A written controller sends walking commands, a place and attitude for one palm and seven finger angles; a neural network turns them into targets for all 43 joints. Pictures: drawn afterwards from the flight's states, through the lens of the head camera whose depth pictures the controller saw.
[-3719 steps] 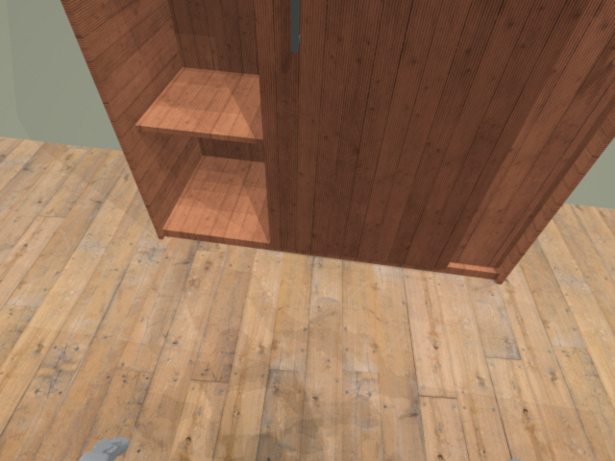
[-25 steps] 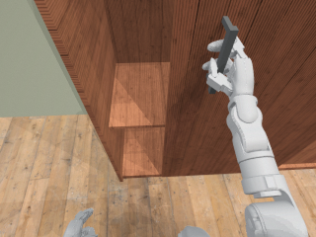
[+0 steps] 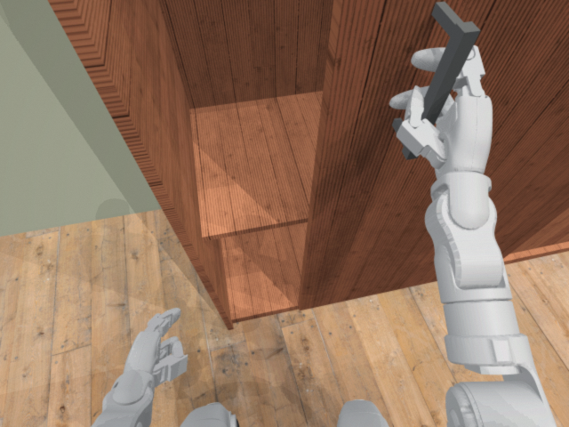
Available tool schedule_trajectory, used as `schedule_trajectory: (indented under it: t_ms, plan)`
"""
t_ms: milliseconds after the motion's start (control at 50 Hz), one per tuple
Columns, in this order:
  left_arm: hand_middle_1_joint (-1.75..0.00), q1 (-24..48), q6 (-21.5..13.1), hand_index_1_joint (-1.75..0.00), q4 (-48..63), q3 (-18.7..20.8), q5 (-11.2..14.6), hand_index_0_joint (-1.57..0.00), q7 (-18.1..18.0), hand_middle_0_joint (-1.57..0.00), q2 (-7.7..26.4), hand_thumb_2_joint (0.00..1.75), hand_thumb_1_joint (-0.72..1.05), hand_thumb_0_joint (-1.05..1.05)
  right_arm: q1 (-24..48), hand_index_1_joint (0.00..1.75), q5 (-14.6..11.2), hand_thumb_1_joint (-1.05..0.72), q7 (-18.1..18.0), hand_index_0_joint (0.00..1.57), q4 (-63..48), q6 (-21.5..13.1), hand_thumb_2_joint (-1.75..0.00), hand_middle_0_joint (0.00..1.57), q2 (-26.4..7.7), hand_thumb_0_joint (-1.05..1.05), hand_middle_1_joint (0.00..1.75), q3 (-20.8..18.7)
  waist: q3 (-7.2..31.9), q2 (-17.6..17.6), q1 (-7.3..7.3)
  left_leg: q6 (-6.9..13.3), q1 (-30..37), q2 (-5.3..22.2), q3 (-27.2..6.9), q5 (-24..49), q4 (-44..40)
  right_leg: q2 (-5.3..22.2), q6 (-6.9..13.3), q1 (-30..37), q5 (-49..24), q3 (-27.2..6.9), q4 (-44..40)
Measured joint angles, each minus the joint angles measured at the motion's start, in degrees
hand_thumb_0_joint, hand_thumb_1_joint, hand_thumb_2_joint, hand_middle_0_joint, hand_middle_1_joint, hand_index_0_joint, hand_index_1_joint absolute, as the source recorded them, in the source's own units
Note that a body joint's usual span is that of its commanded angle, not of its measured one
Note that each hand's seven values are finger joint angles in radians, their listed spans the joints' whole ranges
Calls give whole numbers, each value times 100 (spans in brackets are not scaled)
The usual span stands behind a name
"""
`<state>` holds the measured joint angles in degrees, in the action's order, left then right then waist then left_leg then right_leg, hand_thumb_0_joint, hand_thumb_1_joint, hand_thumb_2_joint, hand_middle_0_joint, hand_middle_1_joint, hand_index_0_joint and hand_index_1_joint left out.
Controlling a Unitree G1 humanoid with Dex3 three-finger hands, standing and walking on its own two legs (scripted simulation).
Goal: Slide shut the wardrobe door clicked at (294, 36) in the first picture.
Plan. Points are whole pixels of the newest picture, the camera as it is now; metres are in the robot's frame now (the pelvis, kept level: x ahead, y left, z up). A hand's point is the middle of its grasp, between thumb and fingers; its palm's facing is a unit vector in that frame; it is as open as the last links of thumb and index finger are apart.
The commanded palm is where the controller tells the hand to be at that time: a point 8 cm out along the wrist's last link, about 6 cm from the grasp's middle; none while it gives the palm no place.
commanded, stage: step sideways, sliding the door along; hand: right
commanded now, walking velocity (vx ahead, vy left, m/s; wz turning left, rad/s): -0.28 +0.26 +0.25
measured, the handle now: (425, 91) +0.45 -0.18 +0.20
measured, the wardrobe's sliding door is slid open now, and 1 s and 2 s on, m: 0.23 0.00 0.00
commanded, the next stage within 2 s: none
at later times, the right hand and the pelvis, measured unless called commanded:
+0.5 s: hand (328, 141) +0.38 -0.06 +0.19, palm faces +0.07 +1.00 -0.04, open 5.9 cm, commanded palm +0.35 -0.04 +0.18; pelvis +0.01 +0.06 +0.02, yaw +4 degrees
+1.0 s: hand (205, 160) +0.36 +0.07 +0.19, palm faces +0.06 +1.00 -0.04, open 5.9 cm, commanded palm +0.33 +0.09 +0.19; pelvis -0.02 +0.18 +0.00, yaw +6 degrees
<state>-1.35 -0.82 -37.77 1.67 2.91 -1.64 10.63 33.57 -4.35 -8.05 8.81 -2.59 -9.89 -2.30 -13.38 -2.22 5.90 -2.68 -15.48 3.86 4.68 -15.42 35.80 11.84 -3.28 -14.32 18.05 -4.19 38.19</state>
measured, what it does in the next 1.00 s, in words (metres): steps to the left: right foot, then left foot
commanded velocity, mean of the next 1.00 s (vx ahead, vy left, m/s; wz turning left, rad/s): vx -0.12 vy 0.29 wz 0.18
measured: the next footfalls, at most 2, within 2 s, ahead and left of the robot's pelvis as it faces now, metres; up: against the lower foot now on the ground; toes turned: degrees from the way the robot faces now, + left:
right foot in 0.26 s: +0.06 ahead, -0.13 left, +0.00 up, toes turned -6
left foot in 0.58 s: +0.07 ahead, +0.27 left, +0.00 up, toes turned +8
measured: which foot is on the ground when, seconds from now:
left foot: down 0.00-0.26, up 0.28-0.56, down 0.58-0.74, up 0.76-0.98, down 1.00-1.00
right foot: down 0.00-0.14, up 0.16-0.24, down 0.26-0.60, up 0.62-0.72, down 0.74-1.00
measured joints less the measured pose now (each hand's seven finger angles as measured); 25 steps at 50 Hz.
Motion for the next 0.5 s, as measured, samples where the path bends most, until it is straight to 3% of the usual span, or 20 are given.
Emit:
schedule_trajectory:
  t_ms: [80,100,140,180,220,240,260,280,360,420,500]
  plan:
    - [-30,-88,-78,-30,323,223,-54,-20,142,-20,167,90,90,1,-73,140,-80,-82,26,18,-303,-34,-87,45,-14,0,141,32,-77,-68,150,207,-289,-241,-282,-502,592,207,-553,130,-1,73,-404]
    - [-30,-105,-96,-30,375,234,-36,-20,187,-20,174,90,90,1,-93,140,-75,-82,34,17,-367,-58,-87,45,-28,0,141,8,-111,-60,195,258,-196,-263,-317,-278,361,241,-526,93,-21,121,-298]
    - [-30,-65,-108,-30,404,195,41,-20,233,-20,192,90,90,1,-191,140,-14,-82,23,16,-546,-93,-87,45,-27,0,141,-92,-201,-90,116,190,-9,-294,-249,4,90,301,-82,-185,-83,179,318]
    - [-30,10,-104,-30,334,164,54,-20,185,-20,193,90,90,1,-417,140,53,-82,-6,15,-785,-124,-87,45,22,0,141,-147,-220,-63,-47,156,19,-256,-209,-164,44,-11,95,-480,596,138,1038]
    - [-30,5,-109,-30,282,142,46,-20,122,-20,155,90,90,1,-640,140,95,-82,-20,16,-1038,-127,-87,45,77,0,141,-95,-161,77,-96,171,-22,-197,-276,-117,-78,-353,189,-526,876,372,947]
    - [-30,-4,-119,-30,265,117,36,-20,99,-20,151,90,91,1,-734,140,110,-82,-38,17,-1177,-109,-86,45,100,0,141,-42,-144,114,-118,199,-83,-209,-296,-11,-46,-427,227,-397,480,562,432]
    - [-30,-38,-119,-30,294,106,19,-20,96,-20,179,90,90,1,-801,139,113,-82,-48,18,-1299,-80,-86,45,136,1,141,27,-123,54,-130,194,-213,-284,-266,136,153,-379,287,-207,-525,709,-163]
    - [-30,-65,-114,-30,323,142,-9,-20,115,-20,160,90,90,1,-799,138,91,-82,-30,18,-1364,-60,-86,45,138,1,141,113,-166,45,-98,179,-386,-328,-272,143,596,-312,219,-82,-684,761,-347]
    - [-30,-182,-58,-30,352,112,-73,-20,397,-19,-10,90,91,1,-734,135,178,-83,97,17,-1256,-177,-86,45,207,1,141,374,-286,118,137,175,-983,-477,-482,-1011,2394,-90,-47,190,-171,843,-564]
    - [-30,-230,-79,-30,416,23,-92,-20,513,-20,-68,90,90,1,-746,135,204,-83,119,19,-1215,-219,-86,45,284,1,141,476,-329,-54,266,183,-1003,-374,-336,-895,2294,165,-186,346,-307,808,-836]
    - [-30,-173,-76,-30,531,-73,-102,-20,526,-20,-187,90,90,1,-760,136,169,-83,137,20,-1214,-198,-87,45,213,1,141,460,-379,-229,431,175,-665,-244,-267,-543,1392,443,-400,487,-357,861,-913]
